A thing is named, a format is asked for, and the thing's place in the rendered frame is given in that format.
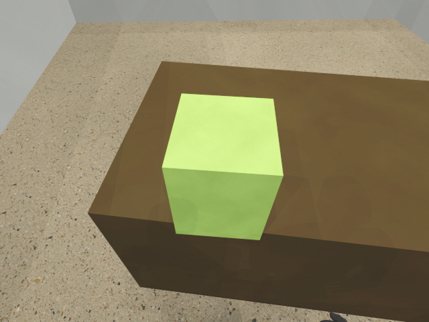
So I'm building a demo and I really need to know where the pedestal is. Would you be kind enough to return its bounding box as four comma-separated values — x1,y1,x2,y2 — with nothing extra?
88,61,429,322

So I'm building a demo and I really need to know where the carton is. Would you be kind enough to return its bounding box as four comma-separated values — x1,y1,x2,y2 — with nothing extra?
162,93,284,240

